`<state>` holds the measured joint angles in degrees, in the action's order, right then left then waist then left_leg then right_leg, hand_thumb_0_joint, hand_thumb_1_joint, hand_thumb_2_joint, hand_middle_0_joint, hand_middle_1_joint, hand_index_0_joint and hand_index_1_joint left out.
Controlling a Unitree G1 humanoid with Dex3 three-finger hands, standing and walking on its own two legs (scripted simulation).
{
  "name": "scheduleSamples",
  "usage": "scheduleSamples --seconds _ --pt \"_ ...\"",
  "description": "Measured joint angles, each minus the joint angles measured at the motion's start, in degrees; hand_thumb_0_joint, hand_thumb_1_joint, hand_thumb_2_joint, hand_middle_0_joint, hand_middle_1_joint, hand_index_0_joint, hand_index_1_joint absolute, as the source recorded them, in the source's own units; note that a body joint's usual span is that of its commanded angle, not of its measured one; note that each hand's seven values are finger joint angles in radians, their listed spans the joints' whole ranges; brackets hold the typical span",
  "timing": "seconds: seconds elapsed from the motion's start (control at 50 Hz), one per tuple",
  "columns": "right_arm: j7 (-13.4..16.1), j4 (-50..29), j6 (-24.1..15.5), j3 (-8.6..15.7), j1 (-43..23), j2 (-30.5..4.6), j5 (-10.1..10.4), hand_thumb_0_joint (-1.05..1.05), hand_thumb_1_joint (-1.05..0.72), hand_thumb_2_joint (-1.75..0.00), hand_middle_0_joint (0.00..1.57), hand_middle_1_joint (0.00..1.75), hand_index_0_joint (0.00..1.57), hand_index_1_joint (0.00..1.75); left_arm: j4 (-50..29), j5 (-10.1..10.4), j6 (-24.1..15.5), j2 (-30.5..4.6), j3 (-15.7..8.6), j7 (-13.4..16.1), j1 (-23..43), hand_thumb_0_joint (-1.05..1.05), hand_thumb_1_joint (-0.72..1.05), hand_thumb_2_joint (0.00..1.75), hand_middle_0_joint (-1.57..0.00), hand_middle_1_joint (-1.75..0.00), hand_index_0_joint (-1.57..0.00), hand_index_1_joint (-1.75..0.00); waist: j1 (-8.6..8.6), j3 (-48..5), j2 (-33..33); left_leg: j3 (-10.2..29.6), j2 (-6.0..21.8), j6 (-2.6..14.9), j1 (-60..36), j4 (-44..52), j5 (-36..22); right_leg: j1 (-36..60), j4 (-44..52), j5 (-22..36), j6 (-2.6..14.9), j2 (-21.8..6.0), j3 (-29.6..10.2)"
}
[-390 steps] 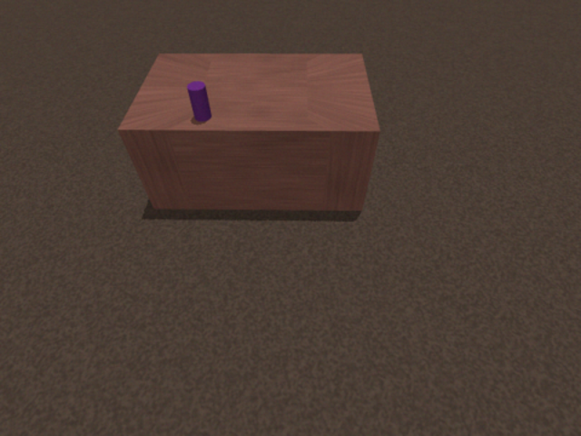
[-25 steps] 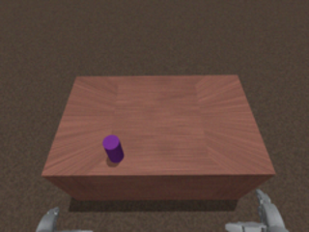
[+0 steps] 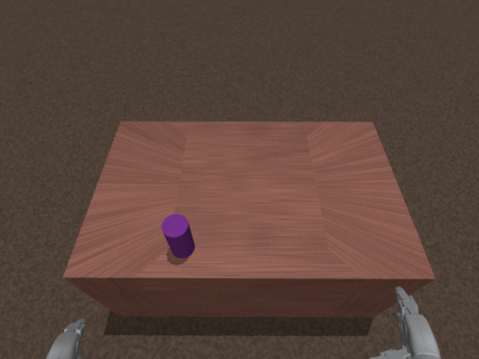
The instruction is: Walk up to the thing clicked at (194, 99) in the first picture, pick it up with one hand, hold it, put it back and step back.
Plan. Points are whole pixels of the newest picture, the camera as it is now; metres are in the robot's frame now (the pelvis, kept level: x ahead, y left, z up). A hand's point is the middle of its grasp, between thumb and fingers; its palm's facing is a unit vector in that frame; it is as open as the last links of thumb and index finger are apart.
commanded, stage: go down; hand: left
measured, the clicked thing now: (179, 237) +0.44 +0.16 -0.24
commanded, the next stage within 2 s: none
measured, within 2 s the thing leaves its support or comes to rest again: neither
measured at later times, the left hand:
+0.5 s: hand out of the picture +0.16 +0.26 -0.09, palm faces +0.10 -0.95 -0.30, open 17.5 cm
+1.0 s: hand (64, 267) +0.29 +0.31 -0.02, palm faces +0.16 -0.97 -0.17, open 17.5 cm
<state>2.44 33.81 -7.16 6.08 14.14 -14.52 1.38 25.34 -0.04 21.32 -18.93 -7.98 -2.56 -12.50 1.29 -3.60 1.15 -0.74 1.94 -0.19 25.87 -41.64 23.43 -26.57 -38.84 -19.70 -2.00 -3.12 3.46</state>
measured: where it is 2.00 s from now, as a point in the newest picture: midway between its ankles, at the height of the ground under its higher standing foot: outside the picture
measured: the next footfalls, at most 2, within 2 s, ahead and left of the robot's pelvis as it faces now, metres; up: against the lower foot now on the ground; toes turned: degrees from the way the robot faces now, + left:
none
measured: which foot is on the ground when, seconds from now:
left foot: down 0.00-1.00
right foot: down 0.00-1.00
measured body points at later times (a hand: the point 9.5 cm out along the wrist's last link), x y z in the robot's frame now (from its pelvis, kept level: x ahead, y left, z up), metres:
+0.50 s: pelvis +0.00 -0.01 -0.01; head +0.03 +0.00 +0.44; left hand +0.15 +0.31 -0.07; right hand +0.15 -0.27 -0.06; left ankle -0.03 +0.12 -0.72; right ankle -0.01 -0.14 -0.72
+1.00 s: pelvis -0.02 +0.00 -0.01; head +0.02 +0.01 +0.43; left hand +0.28 +0.36 -0.01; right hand +0.12 -0.27 -0.06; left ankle -0.03 +0.12 -0.72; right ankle -0.01 -0.14 -0.72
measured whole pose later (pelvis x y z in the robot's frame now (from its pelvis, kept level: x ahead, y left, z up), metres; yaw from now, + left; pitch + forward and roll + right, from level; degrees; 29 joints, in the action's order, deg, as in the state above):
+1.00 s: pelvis -0.02 +0.00 -0.01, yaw -1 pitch +9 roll -1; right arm 3.8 22.1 -11.6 2.4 21.6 -14.6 2.0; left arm 40.9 5.4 10.2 -31.8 -22.1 -17.2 11.0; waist 2.9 -5.0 0.1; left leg -1.0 2.6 -0.2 31.6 -48.3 25.3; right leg -32.5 -45.1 -21.1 -1.8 -2.6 2.7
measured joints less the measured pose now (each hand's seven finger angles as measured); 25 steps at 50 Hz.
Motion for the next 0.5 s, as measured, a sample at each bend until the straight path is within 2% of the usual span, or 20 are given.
scheduleSamples --seconds 0.5 --pt "1.2 -12.6 0.0 -2.3 6.5 1.1 0.4 -0.01 0.53 -0.04 0.06 0.05 0.05 0.05 -8.5 1.4 0.9 -2.4 -4.0 -3.6 -4.5 -0.01 -0.57 0.04 -0.09 -0.05 -0.08 -0.06 0.29 -2.3 -0.3 1.0 0.2 -0.41 3.6 -5.2 2.3 -3.4 -5.4 -2.7 0.41 0.0 0.7"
